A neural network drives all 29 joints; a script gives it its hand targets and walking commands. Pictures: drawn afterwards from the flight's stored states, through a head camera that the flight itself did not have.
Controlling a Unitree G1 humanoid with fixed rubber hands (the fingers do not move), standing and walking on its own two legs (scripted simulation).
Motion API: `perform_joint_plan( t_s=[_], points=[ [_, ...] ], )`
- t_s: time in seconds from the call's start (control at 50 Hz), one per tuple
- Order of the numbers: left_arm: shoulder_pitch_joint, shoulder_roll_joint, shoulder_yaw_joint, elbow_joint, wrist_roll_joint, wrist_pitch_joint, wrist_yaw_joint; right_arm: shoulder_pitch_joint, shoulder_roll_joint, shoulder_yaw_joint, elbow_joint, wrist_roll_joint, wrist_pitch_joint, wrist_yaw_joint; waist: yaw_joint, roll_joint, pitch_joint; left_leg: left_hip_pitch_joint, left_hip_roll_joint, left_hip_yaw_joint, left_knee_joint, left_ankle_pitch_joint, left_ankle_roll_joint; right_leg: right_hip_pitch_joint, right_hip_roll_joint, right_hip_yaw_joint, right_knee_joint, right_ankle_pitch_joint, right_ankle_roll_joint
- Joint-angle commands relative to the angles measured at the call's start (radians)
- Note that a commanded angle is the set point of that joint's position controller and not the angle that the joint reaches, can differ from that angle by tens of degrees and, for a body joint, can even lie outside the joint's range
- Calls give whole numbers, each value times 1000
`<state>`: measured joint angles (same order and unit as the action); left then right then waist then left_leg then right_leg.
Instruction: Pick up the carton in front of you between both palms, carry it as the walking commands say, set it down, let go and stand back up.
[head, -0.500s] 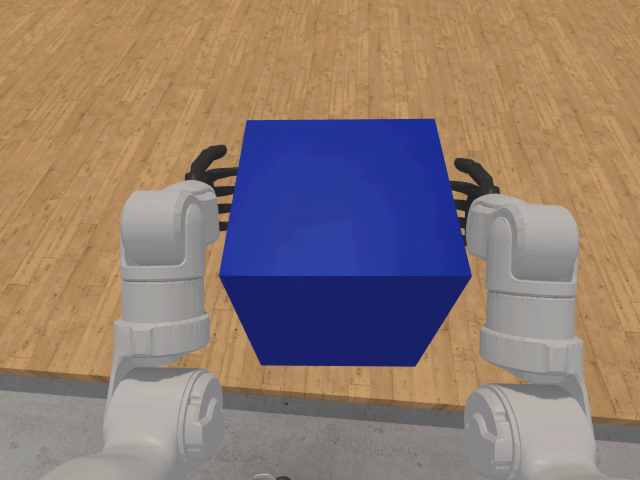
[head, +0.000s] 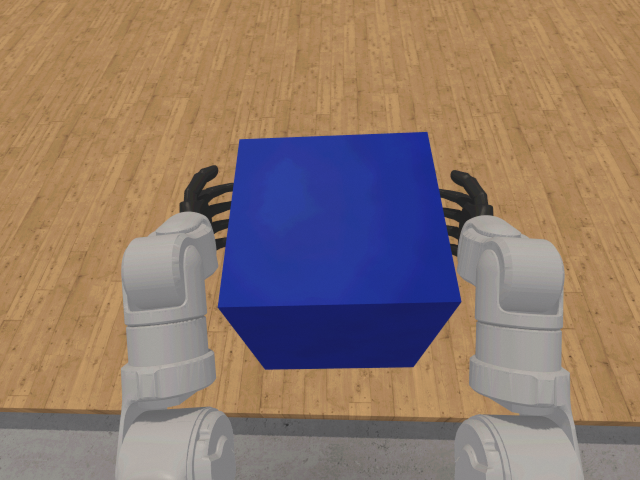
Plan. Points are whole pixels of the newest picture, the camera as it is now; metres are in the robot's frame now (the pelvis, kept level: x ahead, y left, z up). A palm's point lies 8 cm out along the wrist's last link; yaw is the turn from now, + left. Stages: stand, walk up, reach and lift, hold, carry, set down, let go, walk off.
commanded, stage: carry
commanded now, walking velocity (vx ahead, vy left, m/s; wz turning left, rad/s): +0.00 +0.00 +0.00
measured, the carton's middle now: (336, 265) +0.38 -0.01 +0.03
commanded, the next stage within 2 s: none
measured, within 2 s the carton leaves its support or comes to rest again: neither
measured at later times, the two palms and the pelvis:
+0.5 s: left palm (190, 226) +0.39 +0.15 +0.11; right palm (463, 221) +0.38 -0.15 +0.11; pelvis +0.03 +0.00 -0.01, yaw -1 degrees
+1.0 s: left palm (181, 254) +0.35 +0.15 +0.13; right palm (479, 251) +0.34 -0.15 +0.12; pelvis +0.00 +0.00 -0.01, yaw -1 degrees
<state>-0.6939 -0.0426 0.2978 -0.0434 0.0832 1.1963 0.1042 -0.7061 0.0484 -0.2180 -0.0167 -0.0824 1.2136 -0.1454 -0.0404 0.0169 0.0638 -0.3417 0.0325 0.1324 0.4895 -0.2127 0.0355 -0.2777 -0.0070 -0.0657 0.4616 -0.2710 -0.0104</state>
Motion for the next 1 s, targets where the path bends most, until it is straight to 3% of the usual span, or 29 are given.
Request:
perform_joint_plan(
  t_s=[0.0, 0.02, 0.06, 0.12, 0.18, 0.22, 0.24, 0.26, 0.28, 0.3, 0.32, 0.38, 0.42, 0.52, 0.58, 0.78, 0.98],
  points=[
    [-592, -1017, -724, 36, -373, 11, -225, -718, 1076, 750, -91, 469, -16, 242, 48, -216, -632, -9, 17, -26, 132, 3, -23, 488, -242, 171, 62, 1225, -87],
    [-581, -1006, -720, 43, -369, 8, -227, -740, 1079, 759, -83, 479, -16, 248, 56, -270, -625, -114, -3, -35, 181, -212, -40, 564, -281, 194, 87, 1375, -140],
    [-606, -1010, -729, 17, -381, 1, -231, -764, 1089, 767, -78, 494, -24, 254, 77, -212, -586, -226, -18, -51, 283, -283, -45, 606, -285, 195, 84, 1333, -160],
    [-662, -1004, -744, -40, -409, -2, -228, -750, 1081, 746, -65, 500, -30, 249, 78, -175, -571, -232, -32, -63, 248, -228, -41, 591, -244, 157, 99, 1213, -146],
    [-628, -1012, -754, -13, -425, 8, -230, -662, 1065, 704, -3, 472, -19, 244, 74, -152, -579, -124, -43, -50, 123, -117, -37, 518, -214, 110, 112, 1118, -137],
    [-624, -1018, -752, 24, -432, 8, -235, -630, 1062, 676, 35, 451, -16, 249, 47, -127, -580, 58, -19, -41, -57, 141, -28, 391, -183, 60, 140, 992, -94],
    [-621, -1026, -748, 48, -432, 7, -238, -630, 1059, 661, 50, 444, -15, 254, 39, -110, -585, 192, 22, -74, -61, 316, -4, 277, -168, 60, 139, 823, -66],
    [-620, -1039, -744, 65, -432, 7, -241, -632, 1050, 647, 71, 434, -18, 258, 45, -11, -608, 346, 142, -165, 66, 815, 55, 137, -135, 47, 168, 537, -25],
    [-648, -1053, -748, 70, -440, 8, -243, -627, 1047, 641, 88, 424, -26, 259, 41, 65, -638, 416, 211, -209, 118, 1021, 107, 78, -101, 47, 132, 270, 4],
    [-674, -1068, -755, 70, -450, 5, -245, -633, 1050, 634, 85, 425, -32, 261, 38, 99, -631, 412, 217, -208, 116, 1009, 109, 71, -88, 41, 110, 148, 9],
    [-703, -1085, -760, 70, -465, 4, -246, -646, 1048, 628, 73, 426, -37, 261, 38, 108, -616, 374, 201, -197, 112, 927, 99, 89, -85, 44, 84, 158, 7],
    [-726, -1102, -754, 85, -494, 3, -241, -682, 1041, 617, 39, 432, -35, 250, 40, 27, -581, 242, 129, -136, 137, 637, 62, 175, -128, 74, 91, 478, -20],
    [-691, -1100, -731, 116, -489, 3, -238, -675, 1032, 609, 44, 425, -30, 244, 40, -13, -588, 215, 107, -127, 134, 500, 53, 199, -153, 84, 103, 605, -33],
    [-667, -1095, -691, 150, -467, 3, -236, -705, 1044, 617, 48, 438, -26, 247, 41, -24, -581, 225, 129, -147, 113, 520, 63, 177, -133, 62, 100, 424, -28],
    [-676, -1093, -681, 150, -459, 2, -233, -729, 1056, 622, 45, 455, -25, 252, 42, -17, -563, 213, 131, -154, 89, 469, 60, 168, -127, 63, 85, 341, -32],
    [-676, -1080, -656, 176, -442, 7, -226, -730, 1064, 594, 93, 465, -21, 261, 42, -13, -516, 185, 127, -156, 31, 311, 45, 134, -131, 79, 42, 223, -41],
    [-700, -1090, -640, 199, -451, 4, -229, -730, 1060, 561, 126, 449, -22, 256, 42, -17, -491, 176, 125, -152, 4, 233, 37, 94, -137, 90, 9, 160, -43]
  ],
)
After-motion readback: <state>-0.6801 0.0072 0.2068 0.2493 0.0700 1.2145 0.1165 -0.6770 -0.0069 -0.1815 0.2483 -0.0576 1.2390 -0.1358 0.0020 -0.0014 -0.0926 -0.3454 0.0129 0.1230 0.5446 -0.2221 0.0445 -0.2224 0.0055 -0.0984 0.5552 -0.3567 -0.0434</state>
